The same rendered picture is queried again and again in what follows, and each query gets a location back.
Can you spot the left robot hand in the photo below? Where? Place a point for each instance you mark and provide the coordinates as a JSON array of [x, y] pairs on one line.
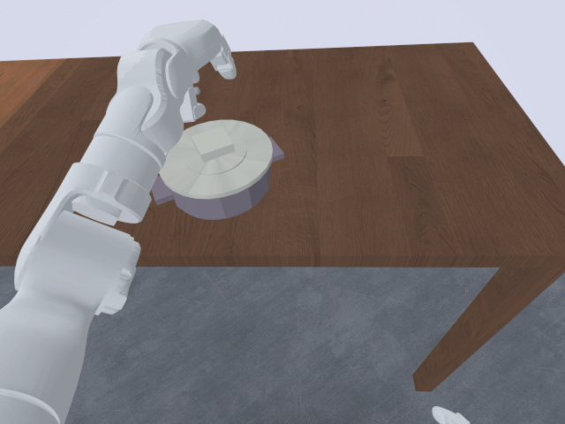
[[203, 43]]

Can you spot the lid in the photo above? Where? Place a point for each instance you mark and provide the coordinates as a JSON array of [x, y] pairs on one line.
[[185, 173]]

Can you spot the robot left upper arm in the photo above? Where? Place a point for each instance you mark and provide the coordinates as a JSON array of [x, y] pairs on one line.
[[81, 268]]

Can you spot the knob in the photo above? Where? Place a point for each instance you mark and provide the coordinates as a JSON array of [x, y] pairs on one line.
[[212, 144]]

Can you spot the robot left forearm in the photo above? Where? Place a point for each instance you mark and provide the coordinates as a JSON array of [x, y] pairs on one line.
[[113, 180]]

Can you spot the table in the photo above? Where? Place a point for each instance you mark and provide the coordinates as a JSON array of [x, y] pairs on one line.
[[408, 156]]

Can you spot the pot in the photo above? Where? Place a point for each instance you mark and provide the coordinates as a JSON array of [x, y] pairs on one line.
[[218, 208]]

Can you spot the right robot hand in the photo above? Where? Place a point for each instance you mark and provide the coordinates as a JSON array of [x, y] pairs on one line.
[[444, 416]]

